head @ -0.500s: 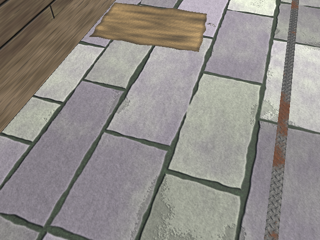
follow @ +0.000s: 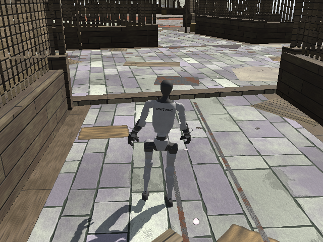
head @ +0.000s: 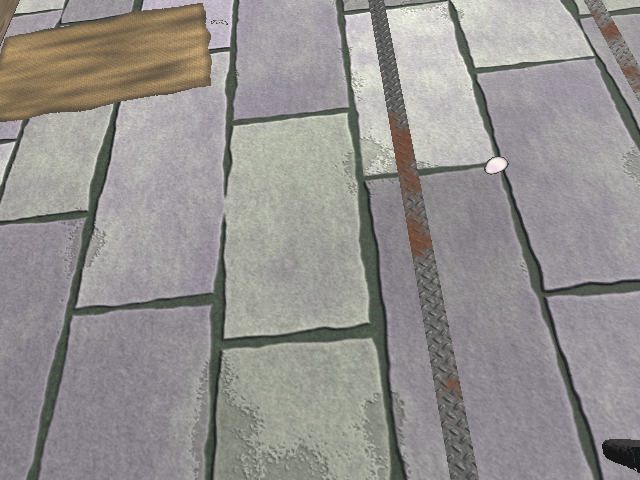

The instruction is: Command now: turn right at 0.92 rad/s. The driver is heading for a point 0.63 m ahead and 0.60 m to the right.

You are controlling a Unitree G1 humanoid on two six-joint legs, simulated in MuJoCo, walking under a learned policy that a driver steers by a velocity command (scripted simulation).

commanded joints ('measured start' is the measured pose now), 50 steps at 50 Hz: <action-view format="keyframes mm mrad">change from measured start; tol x32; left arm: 1 -49 176 48 -85 -3 -9 18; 50 -84 199 37 -66 -23 -18 8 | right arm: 1 -31 -41 -10 -76 3 -16 6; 28 440 -121 4 88 -29 -80 36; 50 52 -79 51 -137 -13 -71 18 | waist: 1 -25 -167 -164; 31 -135 56 159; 38 104 -205 -617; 50 -36 -127 -180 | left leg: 1 -57 -33 -32 -120 47 -14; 12 601 25 -63 -695 73 60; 15 625 440 -672 -914 -520 239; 28 658 297 125 -983 -28 131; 34 646 274 302 -564 1438 94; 35 539 271 304 -355 1401 72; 37 -167 15 212 375 -235 -44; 50 143 -62 21 -337 266 -44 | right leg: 1 200 -187 288 -100 271 -156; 12 -261 -52 425 16 -530 -87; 15 -690 -50 114 625 -255 3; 22 -569 -77 -28 866 78 60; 30 -613 -128 -205 500 13 4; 35 190 60 -288 137 126 -74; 38 904 -419 661 -12 444 -433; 50 -31 -9 184 -45 585 -125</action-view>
